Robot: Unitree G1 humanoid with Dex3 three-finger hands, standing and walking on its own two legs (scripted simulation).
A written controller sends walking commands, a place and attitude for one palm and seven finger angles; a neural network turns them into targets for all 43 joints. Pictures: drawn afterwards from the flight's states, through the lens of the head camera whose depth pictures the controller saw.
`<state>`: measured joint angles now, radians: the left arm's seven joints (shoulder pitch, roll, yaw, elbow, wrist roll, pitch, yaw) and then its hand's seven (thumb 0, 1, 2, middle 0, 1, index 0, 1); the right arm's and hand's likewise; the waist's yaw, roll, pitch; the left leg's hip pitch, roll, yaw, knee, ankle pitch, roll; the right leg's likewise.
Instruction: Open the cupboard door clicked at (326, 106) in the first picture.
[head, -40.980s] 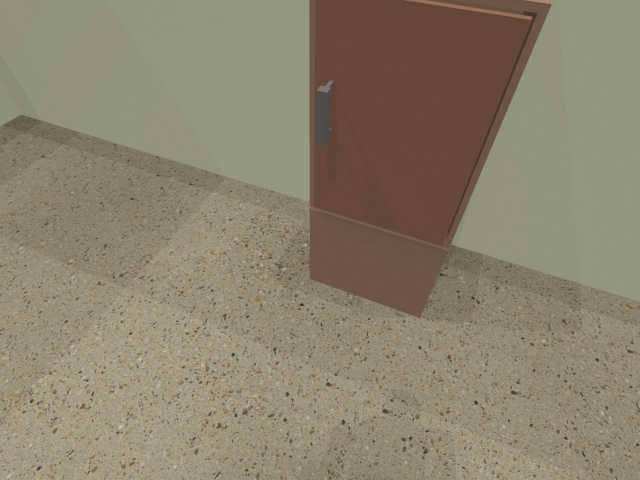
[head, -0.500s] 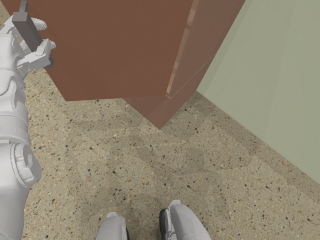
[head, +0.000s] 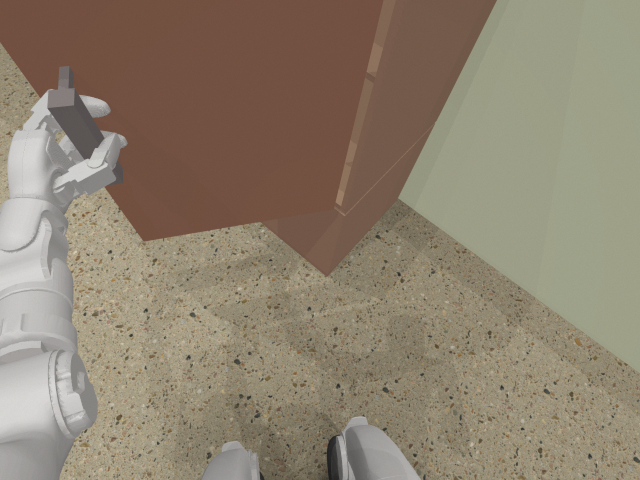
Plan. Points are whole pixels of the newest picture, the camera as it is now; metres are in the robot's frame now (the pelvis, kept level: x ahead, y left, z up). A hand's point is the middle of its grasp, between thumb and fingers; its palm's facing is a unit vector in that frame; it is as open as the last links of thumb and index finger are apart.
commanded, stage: pull the door open along its arc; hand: left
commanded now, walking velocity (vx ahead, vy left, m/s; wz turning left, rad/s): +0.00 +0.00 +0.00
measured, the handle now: (90, 129) +0.54 +0.24 +0.06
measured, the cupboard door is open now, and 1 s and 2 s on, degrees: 54 96 96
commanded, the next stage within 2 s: open thumb and fingers to let go in 0.76 s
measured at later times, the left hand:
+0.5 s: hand (168, 253) +0.36 +0.13 +0.06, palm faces +0.41 -0.91 +0.00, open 6.3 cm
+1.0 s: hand (254, 315) +0.29 +0.05 +0.06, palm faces +0.42 -0.91 -0.01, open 6.4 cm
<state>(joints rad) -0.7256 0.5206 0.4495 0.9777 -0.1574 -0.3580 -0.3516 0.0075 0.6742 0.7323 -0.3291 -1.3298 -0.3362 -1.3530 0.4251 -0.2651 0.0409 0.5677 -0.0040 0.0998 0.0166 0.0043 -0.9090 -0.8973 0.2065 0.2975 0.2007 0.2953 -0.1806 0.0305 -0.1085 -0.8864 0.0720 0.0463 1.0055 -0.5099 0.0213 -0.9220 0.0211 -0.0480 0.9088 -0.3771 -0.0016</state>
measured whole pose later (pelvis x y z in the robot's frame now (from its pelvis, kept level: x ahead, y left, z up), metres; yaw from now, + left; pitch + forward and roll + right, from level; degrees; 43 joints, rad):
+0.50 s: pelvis +0.00 -0.02 +0.01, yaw +3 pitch +15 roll +0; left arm -0.26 0.01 0.11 0.47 0.00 -0.37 0.37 -0.01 0.66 0.79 -0.34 -1.32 -0.32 -1.30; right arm 0.21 -0.18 0.01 0.58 -0.06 0.03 0.02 0.01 -0.91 -0.90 0.20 0.30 0.20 0.30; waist -0.03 0.02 -0.14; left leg -0.71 0.04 0.03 0.94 -0.48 -0.01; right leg -0.77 -0.01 -0.06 0.92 -0.41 -0.03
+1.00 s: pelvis -0.01 -0.05 +0.01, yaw +5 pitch +11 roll +1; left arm 0.00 -0.10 -0.17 0.26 0.09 -0.36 0.55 -0.01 0.62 0.75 -0.37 -1.34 -0.35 -1.33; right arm 0.17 -0.19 -0.01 0.61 -0.08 -0.03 0.00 0.01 -0.91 -0.90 0.20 0.30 0.20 0.30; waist -0.01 0.03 -0.11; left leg -0.67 0.03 -0.01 0.94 -0.46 -0.04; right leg -0.73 -0.02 -0.10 0.96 -0.43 -0.06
